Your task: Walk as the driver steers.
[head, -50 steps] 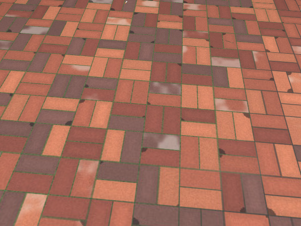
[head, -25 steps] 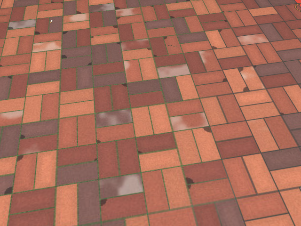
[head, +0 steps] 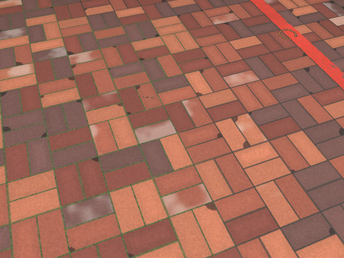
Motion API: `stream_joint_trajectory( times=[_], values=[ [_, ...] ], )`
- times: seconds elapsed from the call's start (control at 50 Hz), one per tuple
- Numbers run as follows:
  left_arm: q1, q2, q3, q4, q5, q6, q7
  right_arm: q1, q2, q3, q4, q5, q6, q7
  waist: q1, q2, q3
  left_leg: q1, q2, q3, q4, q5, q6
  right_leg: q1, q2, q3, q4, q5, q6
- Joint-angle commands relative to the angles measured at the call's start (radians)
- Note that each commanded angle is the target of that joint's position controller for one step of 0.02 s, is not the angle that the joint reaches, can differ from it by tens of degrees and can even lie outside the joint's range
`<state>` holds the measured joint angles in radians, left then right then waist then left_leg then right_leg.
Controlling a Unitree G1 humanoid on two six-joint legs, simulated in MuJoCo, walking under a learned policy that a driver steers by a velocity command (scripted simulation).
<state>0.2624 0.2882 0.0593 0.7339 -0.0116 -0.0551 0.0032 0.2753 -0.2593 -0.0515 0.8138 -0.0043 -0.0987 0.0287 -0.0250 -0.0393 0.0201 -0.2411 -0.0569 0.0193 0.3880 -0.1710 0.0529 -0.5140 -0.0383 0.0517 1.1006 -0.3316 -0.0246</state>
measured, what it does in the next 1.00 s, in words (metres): walks ahead, turning left: right foot, then left foot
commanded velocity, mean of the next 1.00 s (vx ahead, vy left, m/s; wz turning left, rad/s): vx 0.50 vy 0.00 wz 0.40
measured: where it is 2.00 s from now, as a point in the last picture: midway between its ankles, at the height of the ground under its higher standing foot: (100, 151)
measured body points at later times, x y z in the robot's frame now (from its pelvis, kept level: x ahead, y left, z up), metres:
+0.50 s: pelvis +0.26 -0.05 +0.00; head +0.29 -0.05 +0.45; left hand +0.31 +0.24 -0.10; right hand +0.42 -0.31 -0.12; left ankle +0.24 +0.10 -0.66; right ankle +0.29 -0.15 -0.74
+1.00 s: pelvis +0.50 +0.09 +0.00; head +0.52 +0.12 +0.45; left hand +0.50 +0.41 -0.11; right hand +0.72 -0.10 -0.10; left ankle +0.49 +0.16 -0.74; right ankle +0.59 -0.06 -0.66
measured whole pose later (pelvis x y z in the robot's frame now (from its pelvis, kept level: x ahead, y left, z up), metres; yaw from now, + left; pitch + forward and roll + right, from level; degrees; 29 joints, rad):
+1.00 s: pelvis +0.50 +0.09 +0.00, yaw +29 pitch +1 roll +0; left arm 0.16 0.31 0.06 0.77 0.00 -0.10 0.00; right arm 0.27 -0.28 -0.06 0.71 0.00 -0.04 0.03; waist -0.02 -0.03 0.06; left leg -0.27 -0.09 -0.02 0.42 -0.17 0.10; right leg -0.57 -0.11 0.04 1.09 -0.30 0.02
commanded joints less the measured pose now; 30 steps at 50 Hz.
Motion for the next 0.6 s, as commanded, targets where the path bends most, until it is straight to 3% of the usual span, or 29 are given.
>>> stream_joint_trajectory(
  times=[0.02, 0.06, 0.12, 0.2, 0.24, 0.26, 0.28, 0.3, 0.32, 0.34, 0.36, 0.38, 0.42, 0.46, 0.5, 0.6],
  values=[
    [-0.03, 0.049, 0.011, -0.085, 0.008, -0.012, 0.0, -0.015, -0.143, -0.029, -0.048, 0.01, -0.016, -0.009, 0.013, 0.126, -0.02, 0.116, 0.277, -0.275, -0.227, 0.16, 0.19, -0.157, -0.072, 0.015, -0.119, 0.068, 0.023],
    [-0.104, 0.032, 0.002, -0.107, 0.014, -0.019, -0.001, 0.009, -0.165, -0.035, -0.036, 0.017, -0.007, -0.016, -0.006, 0.107, -0.009, 0.103, 0.255, -0.235, -0.239, 0.2, 0.183, -0.143, -0.068, 0.001, -0.26, 0.175, 0.037],
    [-0.197, 0.022, -0.004, -0.124, 0.008, -0.031, -0.011, 0.052, -0.181, -0.039, -0.018, 0.027, 0.007, -0.023, -0.034, 0.108, 0.007, 0.074, 0.218, -0.179, -0.228, 0.211, 0.156, -0.058, -0.026, -0.017, -0.456, 0.332, 0.054],
    [-0.289, 0.044, 0.002, -0.151, -0.003, -0.048, -0.028, 0.122, -0.185, -0.041, 0.009, 0.036, 0.027, -0.03, -0.053, 0.121, 0.017, 0.118, 0.249, -0.23, -0.169, 0.169, 0.138, 0.009, 0.01, -0.007, -0.576, 0.36, 0.051],
    [-0.265, 0.075, 0.014, -0.148, -0.005, -0.057, -0.031, 0.118, -0.199, -0.047, 0.01, 0.036, 0.036, -0.037, -0.021, 0.138, 0.007, 0.144, 0.27, -0.272, -0.117, 0.163, 0.116, 0.077, 0.015, 0.001, -0.621, 0.305, 0.031],
    [-0.209, 0.092, 0.023, -0.133, -0.004, -0.06, -0.028, 0.106, -0.2, -0.048, 0.009, 0.035, 0.04, -0.039, 0.018, 0.141, -0.015, 0.133, 0.259, -0.267, -0.062, 0.205, 0.099, 0.169, 0.021, -0.01, -0.654, 0.292, 0.012],
    [-0.101, 0.129, 0.043, -0.102, 0.003, -0.062, -0.02, 0.104, -0.178, -0.04, 0.005, 0.03, 0.041, -0.039, 0.07, 0.129, -0.082, 0.094, 0.208, -0.237, 0.06, 0.274, 0.072, 0.34, 0.015, -0.015, -0.667, 0.279, -0.016],
    [0.063, 0.191, 0.062, -0.083, 0.023, -0.063, -0.009, 0.081, -0.12, -0.018, -0.025, 0.012, 0.037, -0.036, 0.147, 0.053, -0.221, -0.053, 0.144, -0.19, 0.329, 0.139, 0.033, 0.602, -0.14, 0.123, -0.628, 0.275, -0.08],
    [0.146, 0.273, 0.08, -0.061, 0.031, -0.046, -0.007, 0.202, -0.023, 0.01, -0.054, 0.018, 0.02, -0.038, 0.11, -0.224, -0.367, -0.394, 0.015, -0.074, 0.671, -0.33, -0.03, 0.917, -0.384, 0.509, -0.683, 0.154, -0.22],
    [0.159, 0.195, 0.063, -0.053, 0.022, -0.04, -0.011, 0.196, -0.103, -0.006, -0.043, 0.042, 0.013, -0.037, 0.127, -0.219, -0.362, -0.516, 0.055, -0.147, 0.832, -0.419, -0.036, 0.884, -0.392, 0.661, -0.765, -0.037, -0.246],
    [0.104, 0.137, 0.045, -0.055, 0.014, -0.04, -0.01, 0.115, -0.167, -0.027, -0.056, 0.051, 0.015, -0.037, 0.13, -0.134, -0.215, -0.567, 0.097, -0.151, 0.878, -0.336, -0.034, 0.768, -0.352, 0.514, -0.787, -0.057, -0.205],
    [0.043, 0.105, 0.033, -0.056, 0.015, -0.04, -0.01, 0.067, -0.163, -0.03, -0.063, 0.044, 0.02, -0.038, 0.106, -0.085, -0.139, -0.543, 0.132, -0.129, 0.865, -0.255, -0.038, 0.647, -0.306, 0.389, -0.811, 0.013, -0.177],
    [-0.044, 0.057, 0.019, -0.045, 0.023, -0.044, -0.015, 0.043, -0.136, -0.036, -0.072, 0.033, 0.04, -0.035, 0.051, -0.088, -0.045, -0.47, 0.179, -0.127, 0.795, -0.163, -0.046, 0.464, -0.24, 0.224, -0.881, 0.145, -0.155],
    [-0.071, 0.062, 0.025, -0.03, 0.022, -0.056, -0.014, 0.043, -0.094, -0.03, -0.082, 0.035, 0.061, -0.03, 0.025, -0.083, -0.019, -0.426, 0.193, -0.116, 0.762, -0.121, -0.055, 0.386, -0.231, 0.131, -0.934, 0.231, -0.161],
    [-0.07, 0.087, 0.036, -0.011, 0.023, -0.064, -0.01, 0.011, -0.081, -0.029, -0.104, 0.029, 0.073, -0.028, 0.017, -0.048, -0.001, -0.449, 0.199, -0.12, 0.705, -0.063, -0.067, 0.374, -0.24, 0.061, -0.962, 0.303, -0.174],
    [-0.046, 0.136, 0.051, 0.024, 0.019, -0.056, 0.003, -0.117, -0.063, -0.016, -0.148, 0.027, 0.067, 0.0, 0.053, -0.014, 0.027, -0.423, 0.185, -0.073, 0.431, 0.174, -0.059, 0.403, -0.216, -0.116, -0.976, 0.373, -0.149]
  ],
)
Velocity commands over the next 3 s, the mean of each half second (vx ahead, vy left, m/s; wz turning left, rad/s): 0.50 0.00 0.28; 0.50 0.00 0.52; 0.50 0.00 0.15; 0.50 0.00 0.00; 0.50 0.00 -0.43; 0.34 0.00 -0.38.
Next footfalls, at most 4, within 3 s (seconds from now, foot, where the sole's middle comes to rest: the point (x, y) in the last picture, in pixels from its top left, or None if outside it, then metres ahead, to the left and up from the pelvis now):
0.30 right None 0.33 -0.15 -0.78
0.80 left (124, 248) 0.52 0.18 -0.78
1.32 right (140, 167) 0.89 0.13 -0.78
1.86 left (66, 143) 1.03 0.49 -0.78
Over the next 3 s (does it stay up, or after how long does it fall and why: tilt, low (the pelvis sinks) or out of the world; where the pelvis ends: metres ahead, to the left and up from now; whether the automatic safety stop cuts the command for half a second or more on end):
stays up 1.50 0.54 -0.02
